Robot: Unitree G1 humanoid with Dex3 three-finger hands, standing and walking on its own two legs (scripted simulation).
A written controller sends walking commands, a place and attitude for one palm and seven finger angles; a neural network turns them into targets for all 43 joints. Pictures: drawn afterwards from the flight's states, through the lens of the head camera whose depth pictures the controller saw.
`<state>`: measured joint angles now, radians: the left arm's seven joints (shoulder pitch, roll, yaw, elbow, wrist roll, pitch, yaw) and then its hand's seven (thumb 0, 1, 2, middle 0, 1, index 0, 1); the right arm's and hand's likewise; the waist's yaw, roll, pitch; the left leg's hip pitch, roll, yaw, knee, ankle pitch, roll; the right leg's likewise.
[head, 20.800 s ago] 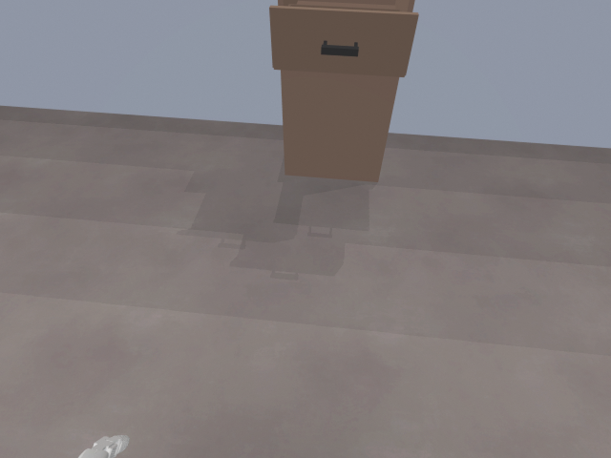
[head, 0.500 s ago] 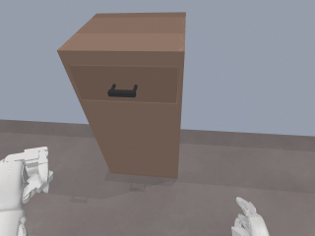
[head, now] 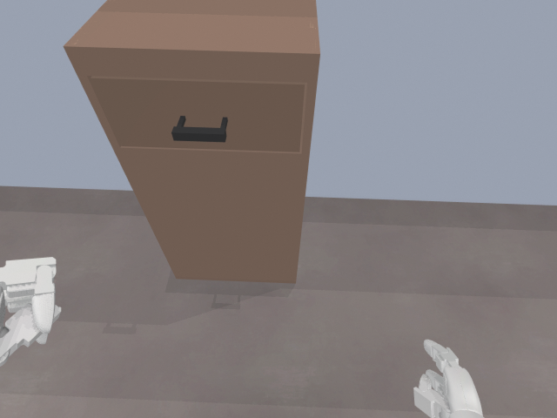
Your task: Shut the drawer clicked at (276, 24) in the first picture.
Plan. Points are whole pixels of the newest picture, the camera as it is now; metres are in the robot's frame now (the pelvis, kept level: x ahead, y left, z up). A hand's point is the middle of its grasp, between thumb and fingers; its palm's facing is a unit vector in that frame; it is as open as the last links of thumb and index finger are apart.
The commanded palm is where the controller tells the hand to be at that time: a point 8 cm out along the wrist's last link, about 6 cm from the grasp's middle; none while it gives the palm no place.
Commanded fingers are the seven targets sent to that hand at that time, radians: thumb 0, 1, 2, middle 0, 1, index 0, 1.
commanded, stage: step back with the hand held close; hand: left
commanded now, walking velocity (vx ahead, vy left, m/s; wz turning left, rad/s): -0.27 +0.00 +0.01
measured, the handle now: (201, 127) +0.66 +0.22 +0.01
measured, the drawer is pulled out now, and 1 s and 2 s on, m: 0.00 0.00 0.00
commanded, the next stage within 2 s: stop stepping back and stand still in 0.88 s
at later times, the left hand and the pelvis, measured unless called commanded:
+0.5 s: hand out of the picture +0.11 +0.26 +0.16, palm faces +0.39 -0.81 -0.43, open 3.3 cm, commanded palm +0.04 +0.30 +0.17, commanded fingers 0.00 0.90 0.90 -1.40 -1.60 -1.40 -1.60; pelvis -0.08 +0.02 -0.02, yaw +2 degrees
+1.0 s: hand out of the picture +0.03 +0.20 +0.18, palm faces +0.23 -0.83 -0.51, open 3.3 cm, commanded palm -0.04 +0.26 +0.17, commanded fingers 0.00 0.90 0.90 -1.40 -1.60 -1.40 -1.60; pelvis -0.18 -0.01 -0.02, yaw -2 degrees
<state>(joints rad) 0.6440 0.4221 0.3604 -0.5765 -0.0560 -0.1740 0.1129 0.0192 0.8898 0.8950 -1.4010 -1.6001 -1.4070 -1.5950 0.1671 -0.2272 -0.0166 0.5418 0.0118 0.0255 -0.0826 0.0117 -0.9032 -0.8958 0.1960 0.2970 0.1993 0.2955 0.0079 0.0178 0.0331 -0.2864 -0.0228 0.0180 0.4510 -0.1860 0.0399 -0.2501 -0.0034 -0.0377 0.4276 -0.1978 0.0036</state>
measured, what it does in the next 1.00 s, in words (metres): walks backwards: right foot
